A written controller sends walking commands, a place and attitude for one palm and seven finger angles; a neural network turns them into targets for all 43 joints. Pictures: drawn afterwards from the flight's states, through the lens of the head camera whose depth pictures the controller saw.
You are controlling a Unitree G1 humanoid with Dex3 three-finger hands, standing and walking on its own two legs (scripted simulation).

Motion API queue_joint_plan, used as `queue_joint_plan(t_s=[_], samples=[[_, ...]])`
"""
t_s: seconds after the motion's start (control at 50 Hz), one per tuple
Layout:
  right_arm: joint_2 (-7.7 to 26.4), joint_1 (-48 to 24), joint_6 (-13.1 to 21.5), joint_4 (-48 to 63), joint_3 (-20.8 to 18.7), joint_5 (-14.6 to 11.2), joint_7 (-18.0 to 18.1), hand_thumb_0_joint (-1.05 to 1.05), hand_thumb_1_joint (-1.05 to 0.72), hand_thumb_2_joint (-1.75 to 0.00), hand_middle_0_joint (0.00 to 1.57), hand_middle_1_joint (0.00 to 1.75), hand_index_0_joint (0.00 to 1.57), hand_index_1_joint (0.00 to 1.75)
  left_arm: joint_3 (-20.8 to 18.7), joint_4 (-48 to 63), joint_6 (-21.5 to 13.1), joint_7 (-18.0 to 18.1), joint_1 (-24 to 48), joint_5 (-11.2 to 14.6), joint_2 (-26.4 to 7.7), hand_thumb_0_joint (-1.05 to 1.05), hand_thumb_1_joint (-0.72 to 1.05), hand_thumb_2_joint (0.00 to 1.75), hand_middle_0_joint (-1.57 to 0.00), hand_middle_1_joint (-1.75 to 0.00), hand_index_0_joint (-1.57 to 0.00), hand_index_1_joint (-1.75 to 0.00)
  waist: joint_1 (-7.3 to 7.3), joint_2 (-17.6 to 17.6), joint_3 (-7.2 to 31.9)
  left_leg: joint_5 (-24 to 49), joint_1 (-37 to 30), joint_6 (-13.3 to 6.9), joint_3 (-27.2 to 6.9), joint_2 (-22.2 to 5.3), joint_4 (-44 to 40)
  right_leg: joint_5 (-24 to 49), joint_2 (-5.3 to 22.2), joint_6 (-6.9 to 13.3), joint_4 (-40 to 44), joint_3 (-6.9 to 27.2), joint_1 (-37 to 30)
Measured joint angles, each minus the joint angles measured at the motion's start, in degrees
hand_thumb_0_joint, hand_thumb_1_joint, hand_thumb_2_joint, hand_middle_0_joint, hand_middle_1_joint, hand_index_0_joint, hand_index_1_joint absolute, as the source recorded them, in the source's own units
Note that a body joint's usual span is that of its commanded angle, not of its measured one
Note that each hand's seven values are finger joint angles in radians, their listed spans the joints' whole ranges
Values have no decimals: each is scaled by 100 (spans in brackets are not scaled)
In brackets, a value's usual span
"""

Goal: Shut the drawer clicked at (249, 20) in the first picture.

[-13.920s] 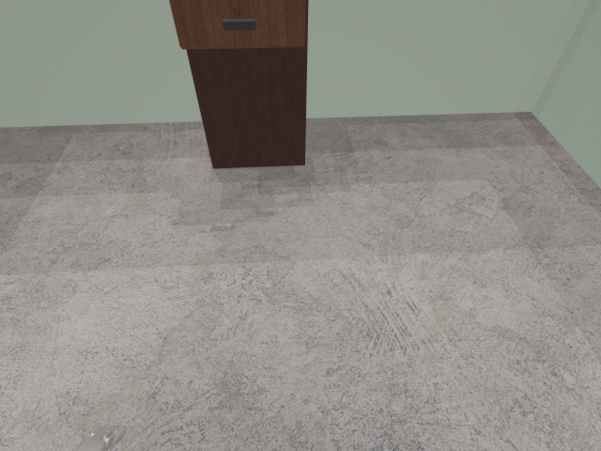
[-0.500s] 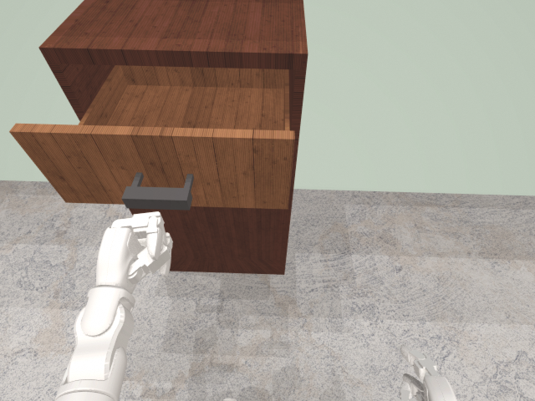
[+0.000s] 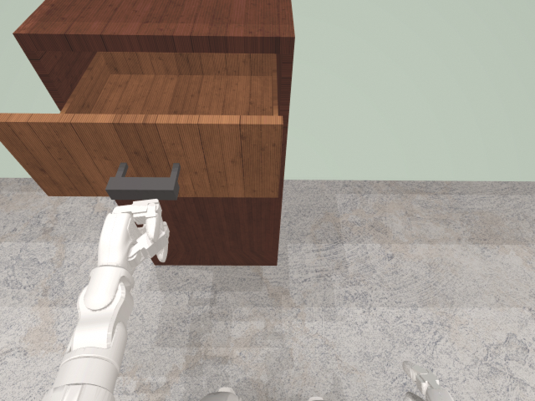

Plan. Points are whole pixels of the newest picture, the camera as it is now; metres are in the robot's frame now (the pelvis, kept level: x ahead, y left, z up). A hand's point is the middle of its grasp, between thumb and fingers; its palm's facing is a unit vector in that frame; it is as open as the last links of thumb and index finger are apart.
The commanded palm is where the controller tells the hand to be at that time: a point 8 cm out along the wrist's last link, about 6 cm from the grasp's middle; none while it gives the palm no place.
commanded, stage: bring the fist close to the handle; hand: left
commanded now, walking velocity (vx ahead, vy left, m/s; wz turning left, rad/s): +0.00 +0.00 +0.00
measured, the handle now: (146, 178) +0.44 +0.21 +0.06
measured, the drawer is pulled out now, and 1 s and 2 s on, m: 0.19 0.12 0.01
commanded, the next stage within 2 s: push the drawer shut in 0.02 s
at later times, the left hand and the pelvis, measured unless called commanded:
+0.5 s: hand (162, 220) +0.37 +0.18 +0.05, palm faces +0.06 -1.00 -0.02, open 3.3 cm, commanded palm +0.36 +0.22 +0.07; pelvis +0.01 -0.01 +0.00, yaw +1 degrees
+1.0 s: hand (170, 186) +0.44 +0.18 +0.05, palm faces +0.05 -1.00 -0.02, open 3.4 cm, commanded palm +0.43 +0.22 +0.07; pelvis -0.01 -0.01 -0.01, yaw +1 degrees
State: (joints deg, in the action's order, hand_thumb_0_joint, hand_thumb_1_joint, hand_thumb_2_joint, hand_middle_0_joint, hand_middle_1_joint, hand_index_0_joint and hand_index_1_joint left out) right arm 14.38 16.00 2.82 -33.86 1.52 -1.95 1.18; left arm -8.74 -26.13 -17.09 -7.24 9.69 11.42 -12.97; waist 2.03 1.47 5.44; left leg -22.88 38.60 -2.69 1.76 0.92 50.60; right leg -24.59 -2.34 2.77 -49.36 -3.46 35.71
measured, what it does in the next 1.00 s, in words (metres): stands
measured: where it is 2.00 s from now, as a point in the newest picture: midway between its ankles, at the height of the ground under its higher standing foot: outside the picture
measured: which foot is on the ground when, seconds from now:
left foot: down 0.00-1.00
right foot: down 0.00-1.00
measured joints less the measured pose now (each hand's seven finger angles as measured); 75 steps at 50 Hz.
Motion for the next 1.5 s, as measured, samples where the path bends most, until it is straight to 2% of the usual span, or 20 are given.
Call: queue_joint_plan(t_s=[0.16, 0.32, 0.52, 0.6, 0.8, 0.96, 1.14, 1.32, 1.5], samples=[[37, 0, 84, -60, -79, 22, 13, 1, -90, -90, 20, 30, 20, 30, -159, 185, -417, -31, -74, 61, -55, 1, 90, 90, -140, -160, -140, -160, -21, -10, 46, -50, 45, 40, -37, -40, 58, -33, -43, 40, -20, -33, 27], [49, -126, 29, -80, -22, -32, 67, 1, -90, -90, 20, 30, 20, 30, -207, -557, -84, -248, 522, 87, -207, 1, 90, 90, -140, -160, -140, -160, 19, 0, 10, -58, 152, 58, -90, -30, 107, -62, -36, 56, -64, -87, 114], [12, -25, 79, -270, -43, 10, 51, 0, -90, -90, 20, 30, 20, 30, -228, -949, -455, -170, 845, 9, -155, 4, 85, 93, -140, -160, -140, -160, -29, 11, 16, -103, 285, 66, -134, -17, 213, -116, -24, 64, -155, -133, 223], [-1, -28, 48, -360, -22, 2, 71, 1, -90, -90, 20, 30, 20, 30, -230, -1273, -488, -187, 1154, -38, -233, 3, 83, 94, -140, -160, -140, -160, -8, 13, -23, -94, 346, 71, -175, -8, 265, -115, -15, 70, -191, -178, 263], [35, 21, 28, -496, 23, -16, 116, 0, -90, -90, 20, 30, 20, 30, -310, -2429, -560, -177, 2194, -67, -436, 4, 83, 96, -140, -160, -140, -160, 123, 25, -73, 8, 568, 67, -217, -4, 311, -20, -8, 74, -219, -228, 463], [63, 176, -29, -514, 38, 26, 80, 0, -90, -90, 20, 30, 20, 30, -618, -3276, -725, -232, 2949, -246, -726, 6, 84, 96, -140, -160, -140, -160, 328, -20, -42, 4, 878, 60, -187, -52, 457, 6, -46, 75, -344, -205, 781], [103, 463, -185, -499, 10, 87, 7, 0, -90, -90, 20, 30, 20, 30, -953, -3713, -749, -301, 3299, -361, -955, 6, 84, 95, -140, -160, -140, -160, 493, 7, 22, -48, 1043, 23, -96, -106, 519, 12, -94, 40, -381, -112, 971], [92, 602, -291, -518, 13, 142, -55, 0, -90, -90, 20, 30, 20, 30, -1037, -3987, -857, -226, 3562, -469, -1015, 6, 82, 95, -140, -160, -140, -160, 563, 42, 38, -98, 1159, -10, -102, -105, 583, -13, -95, 7, -395, -115, 1060], [90, 558, -311, -514, 26, 222, -94, 0, -90, -90, 20, 30, 20, 30, -1038, -4317, -783, -97, 4038, -556, -1141, 6, 82, 96, -140, -160, -140, -160, 642, 72, 51, -120, 1387, -27, -140, -89, 681, -30, -82, -11, -451, -156, 1253]])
